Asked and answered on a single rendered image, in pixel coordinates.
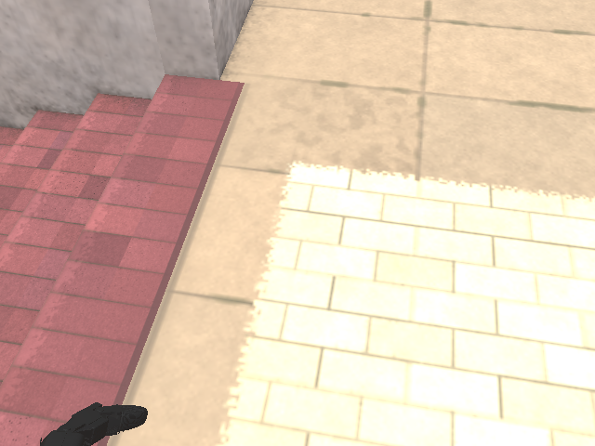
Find stairs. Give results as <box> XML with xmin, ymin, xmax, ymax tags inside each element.
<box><xmin>0</xmin><ymin>93</ymin><xmax>152</xmax><ymax>386</ymax></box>

